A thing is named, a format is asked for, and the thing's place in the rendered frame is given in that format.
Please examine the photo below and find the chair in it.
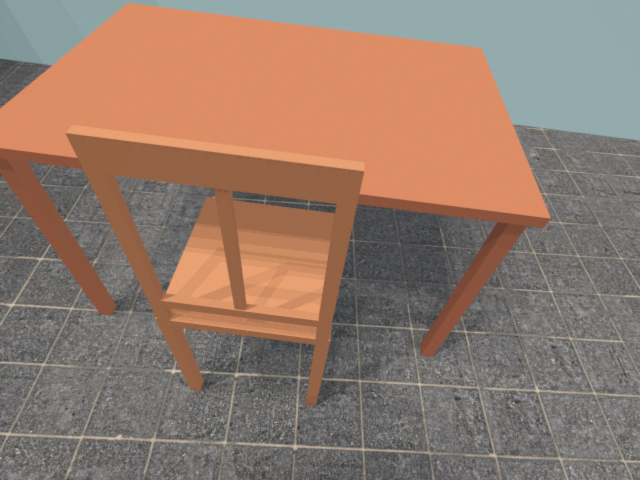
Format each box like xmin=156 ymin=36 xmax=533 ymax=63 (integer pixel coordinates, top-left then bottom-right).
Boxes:
xmin=66 ymin=125 xmax=365 ymax=406

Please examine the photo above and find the table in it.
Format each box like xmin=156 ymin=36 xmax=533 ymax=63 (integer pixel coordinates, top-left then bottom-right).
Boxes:
xmin=0 ymin=3 xmax=551 ymax=357

